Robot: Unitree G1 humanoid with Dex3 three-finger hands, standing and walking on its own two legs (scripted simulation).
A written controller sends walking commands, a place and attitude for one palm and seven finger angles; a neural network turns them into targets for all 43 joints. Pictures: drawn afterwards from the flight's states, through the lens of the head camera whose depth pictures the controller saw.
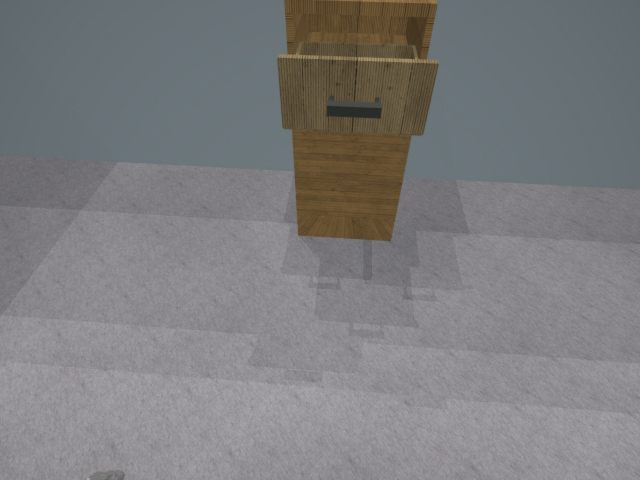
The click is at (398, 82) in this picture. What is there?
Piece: drawer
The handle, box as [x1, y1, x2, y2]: [327, 95, 381, 118]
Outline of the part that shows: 327,102 327,115 378,118 380,117 381,104 377,97 375,97 374,102 334,101 333,96 330,95 330,98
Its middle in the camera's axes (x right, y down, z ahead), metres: +0.08 -0.32 +0.91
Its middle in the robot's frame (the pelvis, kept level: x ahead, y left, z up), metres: +0.90 -0.02 +0.03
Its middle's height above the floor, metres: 0.81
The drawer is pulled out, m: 0.30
